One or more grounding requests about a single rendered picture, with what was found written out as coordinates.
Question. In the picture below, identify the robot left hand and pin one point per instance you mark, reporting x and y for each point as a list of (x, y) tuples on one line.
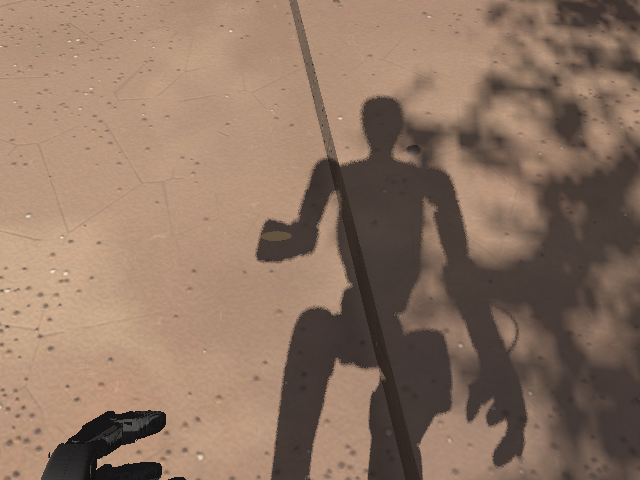
[(77, 458)]

